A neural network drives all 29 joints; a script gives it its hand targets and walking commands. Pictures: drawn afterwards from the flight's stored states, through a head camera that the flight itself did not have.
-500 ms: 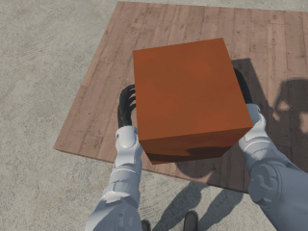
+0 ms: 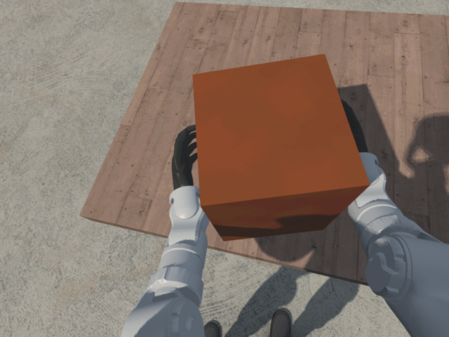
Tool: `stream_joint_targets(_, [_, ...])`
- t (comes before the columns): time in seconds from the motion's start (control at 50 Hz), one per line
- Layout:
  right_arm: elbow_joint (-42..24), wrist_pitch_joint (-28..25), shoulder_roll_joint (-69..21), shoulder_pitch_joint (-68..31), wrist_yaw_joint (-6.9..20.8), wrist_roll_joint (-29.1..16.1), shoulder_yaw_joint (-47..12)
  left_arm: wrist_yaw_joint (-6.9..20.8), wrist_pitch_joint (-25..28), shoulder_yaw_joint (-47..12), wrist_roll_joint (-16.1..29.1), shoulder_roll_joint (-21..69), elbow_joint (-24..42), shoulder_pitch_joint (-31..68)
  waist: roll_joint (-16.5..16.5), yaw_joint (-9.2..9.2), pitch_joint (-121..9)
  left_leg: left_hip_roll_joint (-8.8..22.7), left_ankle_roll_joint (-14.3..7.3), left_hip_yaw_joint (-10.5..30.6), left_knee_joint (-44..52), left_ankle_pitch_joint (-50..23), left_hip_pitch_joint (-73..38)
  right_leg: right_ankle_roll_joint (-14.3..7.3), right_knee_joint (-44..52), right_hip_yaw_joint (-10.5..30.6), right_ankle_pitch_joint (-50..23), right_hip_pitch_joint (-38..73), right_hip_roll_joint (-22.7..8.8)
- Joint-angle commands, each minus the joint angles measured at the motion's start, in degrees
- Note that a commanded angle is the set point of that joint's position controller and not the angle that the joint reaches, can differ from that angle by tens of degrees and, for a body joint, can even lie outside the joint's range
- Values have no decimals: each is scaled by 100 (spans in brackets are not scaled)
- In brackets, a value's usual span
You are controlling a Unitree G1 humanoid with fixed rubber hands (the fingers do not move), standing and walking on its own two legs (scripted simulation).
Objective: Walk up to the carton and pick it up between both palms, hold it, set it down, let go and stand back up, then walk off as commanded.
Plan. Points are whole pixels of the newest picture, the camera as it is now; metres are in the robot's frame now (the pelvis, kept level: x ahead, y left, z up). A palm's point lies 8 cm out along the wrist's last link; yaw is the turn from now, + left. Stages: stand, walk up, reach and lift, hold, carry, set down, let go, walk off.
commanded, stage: reach and lift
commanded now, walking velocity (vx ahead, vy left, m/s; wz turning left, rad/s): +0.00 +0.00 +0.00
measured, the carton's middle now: (266, 162) +0.42 +0.00 -0.01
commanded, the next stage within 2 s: none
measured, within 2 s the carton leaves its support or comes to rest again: leaves its support in 1.08 s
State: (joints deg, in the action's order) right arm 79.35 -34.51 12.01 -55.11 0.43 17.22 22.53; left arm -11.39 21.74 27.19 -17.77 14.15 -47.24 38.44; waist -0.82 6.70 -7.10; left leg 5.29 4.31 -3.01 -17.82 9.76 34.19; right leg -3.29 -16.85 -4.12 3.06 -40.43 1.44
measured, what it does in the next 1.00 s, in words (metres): stands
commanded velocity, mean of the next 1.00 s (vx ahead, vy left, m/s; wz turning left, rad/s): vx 0.00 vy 0.00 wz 0.00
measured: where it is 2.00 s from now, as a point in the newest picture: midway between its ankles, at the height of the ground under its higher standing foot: outside the picture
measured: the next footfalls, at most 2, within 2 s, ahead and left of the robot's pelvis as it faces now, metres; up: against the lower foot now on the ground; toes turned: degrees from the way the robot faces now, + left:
none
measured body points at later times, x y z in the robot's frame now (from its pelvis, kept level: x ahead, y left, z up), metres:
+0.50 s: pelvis -0.01 +0.00 -0.01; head +0.15 -0.02 +0.41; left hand +0.39 +0.15 -0.01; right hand +0.48 -0.13 +0.00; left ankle -0.05 +0.17 -0.74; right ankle +0.02 -0.08 -0.74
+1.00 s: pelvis -0.02 +0.00 -0.01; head +0.11 -0.02 +0.42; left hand +0.37 +0.16 -0.02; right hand +0.46 -0.12 +0.00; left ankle -0.05 +0.16 -0.74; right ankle +0.02 -0.08 -0.74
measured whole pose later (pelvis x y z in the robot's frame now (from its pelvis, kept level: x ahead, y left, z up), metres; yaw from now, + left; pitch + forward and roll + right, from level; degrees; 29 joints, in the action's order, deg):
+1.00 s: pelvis -0.02 +0.00 -0.01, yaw +3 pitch +29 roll +0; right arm 87.8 -36.6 12.0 -55.4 -5.2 6.6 7.7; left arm -12.8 26.9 16.8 -2.7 9.0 -56.9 36.0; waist -2.3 5.1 -15.3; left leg 5.3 4.7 1.3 -27.7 12.3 44.8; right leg -3.8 -24.1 -7.8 5.7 -48.0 0.8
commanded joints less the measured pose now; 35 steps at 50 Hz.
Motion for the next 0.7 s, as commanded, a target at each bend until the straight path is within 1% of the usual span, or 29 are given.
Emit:
stream_joint_targets(0.0, [195, -347, -2863, -2236, 647, 752, -1243, 460, 267, -1605, -399, 2260, -61, 2156, 941, 202, -4104, -445, -285, -562, 47, -1693, 995, 231, -989, 70, -3718, 5037, -246])
stream_joint_targets(0.02, [212, -405, -2891, -2245, 636, 762, -1256, 463, 309, -1628, -371, 2263, -16, 2202, 919, 234, -4255, -459, -296, -568, 17, -1726, 923, 257, -995, 71, -3663, 4983, -223])
stream_joint_targets(0.04, [219, -479, -2827, -2262, 622, 809, -1220, 477, 336, -1677, -353, 2305, -160, 2187, 958, 131, -4298, -465, -289, -538, 0, -1654, 1011, 256, -1013, 40, -3738, 4979, -217])
stream_joint_targets(0.06, [270, -519, -2887, -2362, 599, 842, -1263, 476, 396, -1619, -365, 2285, -200, 2231, 968, 184, -4390, -450, -287, -545, -10, -1686, 1096, 252, -1055, 68, -3794, 5026, -225])
stream_joint_targets(0.1, [414, -605, -2831, -2363, 586, 816, -1271, 494, 433, -1613, -334, 2289, -323, 2201, 1033, 149, -4413, -446, -325, -503, -45, -1706, 1175, 271, -1096, 64, -3900, 5035, -215])
stream_joint_targets(0.16, [577, -752, -2743, -2306, 540, 880, -1195, 519, 507, -1702, -304, 2277, -438, 2152, 1002, 86, -4442, -445, -282, -469, -98, -1641, 1208, 261, -1117, 0, -3907, 4939, -161])
stream_joint_targets(0.18, [610, -788, -2792, -2393, 533, 841, -1296, 525, 530, -1658, -343, 2282, -539, 2097, 981, 152, -4538, -446, -280, -478, -112, -1677, 1333, 230, -1147, 75, -3968, 4951, -189])
stream_joint_targets(0.2, [706, -807, -2780, -2375, 521, 828, -1296, 517, 558, -1705, -318, 2269, -459, 2193, 954, 108, -4563, -475, -268, -461, -125, -1631, 1343, 235, -1140, 91, -3980, 4970, -208])
stream_joint_targets(0.22, [720, -864, -2710, -2385, 526, 853, -1260, 525, 576, -1746, -278, 2304, -552, 2134, 937, 69, -4638, -470, -275, -434, -133, -1599, 1356, 242, -1163, 27, -3963, 4915, -152])
stream_joint_targets(0.24, [735, -876, -2720, -2383, 521, 832, -1280, 510, 590, -1792, -246, 2313, -505, 2121, 967, 77, -4666, -459, -286, -420, -168, -1690, 1304, 219, -1145, 27, -3912, 4827, -117])
stream_joint_targets(0.26, [742, -889, -2681, -2436, 541, 749, -1347, 497, 599, -1805, -186, 2288, -541, 2109, 945, 150, -4729, -457, -292, -400, -221, -1784, 1152, 245, -1160, -44, -3813, 4622, -24])
stream_joint_targets(0.28, [769, -904, -2642, -2526, 525, 753, -1284, 510, 603, -1776, -186, 2253, -659, 2101, 1012, 98, -4666, -420, -302, -392, -233, -1728, 1129, 231, -1083, -31, -3713, 4567, -38])
stream_joint_targets(0.3, [872, -932, -2668, -2455, 504, 685, -1387, 503, 610, -1806, -213, 2260, -666, 2066, 914, 149, -4694, -452, -277, -404, -287, -1818, 1136, 219, -1114, -6, -3750, 4552, -44])
stream_joint_targets(0.32, [894, -945, -2625, -2449, 493, 712, -1385, 514, 618, -1838, -137, 2248, -712, 2055, 1015, 116, -4665, -453, -289, -395, -291, -1707, 1234, 222, -1127, -1, -3788, 4584, -50])
stream_joint_targets(0.34, [965, -948, -2565, -2532, 483, 694, -1361, 515, 641, -1866, -117, 2274, -710, 2087, 930, 46, -4700, -462, -294, -373, -282, -1722, 1211, 214, -1109, -42, -3713, 4495, -18])
stream_joint_targets(0.36, [1005, -965, -2596, -2395, 467, 687, -1371, 523, 658, -1867, -123, 2303, -708, 2021, 880, 53, -4624, -444, -270, -363, -317, -1814, 1097, 204, -1116, -63, -3787, 4460, 8])
stream_joint_targets(0.38, [926, -977, -2614, -2543, 466, 606, -1474, 525, 657, -1893, -78, 2271, -730, 1980, 933, 107, -4776, -487, -278, -334, -357, -1804, 1156, 210, -1150, -35, -3814, 4431, 6])
stream_joint_targets(0.4, [990, -943, -2634, -2494, 457, 566, -1488, 529, 662, -1968, 9, 2253, -706, 2006, 998, 97, -4794, -474, -289, -345, -371, -1714, 1255, 223, -1171, 29, -3856, 4482, -25])
stream_joint_targets(0.42, [992, -956, -2641, -2608, 442, 565, -1493, 541, 688, -1982, 42, 2242, -748, 2162, 990, 8, -4821, -484, -298, -307, -371, -1573, 1360, 251, -1198, 18, -3829, 4501, -36])
stream_joint_targets(0.48, [1066, -924, -2631, -2540, 430, 446, -1594, 536, 684, -2020, 98, 2232, -747, 2144, 946, 61, -4813, -501, -311, -297, -427, -1602, 1162, 281, -1157, -11, -3625, 4342, 19])
stream_joint_targets(0.5, [1044, -908, -2656, -2627, 415, 483, -1582, 539, 691, -2059, 131, 2292, -781, 2128, 1019, -7, -4863, -506, -310, -281, -449, -1550, 1300, 266, -1192, 13, -3680, 4383, -6])
stream_joint_targets(0.52, [1052, -921, -2626, -2599, 420, 437, -1621, 546, 696, -2053, 132, 2306, -750, 2081, 855, 45, -4901, -511, -303, -262, -437, -1603, 1163, 314, -1184, -34, -3685, 4316, 31])
stream_joint_targets(0.56, [1039, -893, -2661, -2610, 398, 387, -1650, 548, 669, -2108, 198, 2265, -787, 2130, 939, -20, -4900, -516, -311, -231, -517, -1563, 1193, 303, -1192, -17, -3659, 4267, 46])
stream_joint_targets(0.58, [1014, -914, -2693, -2592, 350, 415, -1630, 576, 682, -2133, 199, 2256, -899, 2116, 999, -121, -4860, -518, -317, -186, -520, -1426, 1319, 307, -1210, 3, -3744, 4376, -4])
stream_joint_targets(0.6, [1028, -888, -2670, -2661, 383, 365, -1719, 561, 691, -2145, 249, 2255, -791, 2207, 991, -46, -4925, -542, -330, -220, -521, -1477, 1255, 340, -1240, -12, -3657, 4300, 30])
stream_joint_targets(0.62, [1001, -889, -2727, -2654, 361, 329, -1726, 581, 699, -2211, 309, 2249, -825, 2204, 969, -116, -4936, -547, -325, -182, -574, -1494, 1182, 348, -1248, -45, -3671, 4246, 39])
stream_joint_targets(0.64, [965, -851, -2745, -2733, 355, 334, -1774, 576, 696, -2216, 330, 2305, -878, 2158, 1039, -121, -4983, -535, -328, -159, -563, -1473, 1262, 339, -1289, -25, -3781, 4304, 37])
stream_joint_targets(0.66, [1014, -834, -2798, -2604, 351, 241, -1802, 583, 689, -2252, 376, 2279, -814, 2181, 1005, -97, -5014, -567, -334, -167, -588, -1485, 1222, 388, -1264, -10, -3743, 4338, 21])
stream_joint_targets(0.68, [970, -802, -2843, -2644, 344, 258, -1858, 581, 690, -2294, 398, 2303, -809, 2243, 1027, -133, -5051, -552, -334, -163, -581, -1442, 1227, 383, -1291, -8, -3761, 4331, 16])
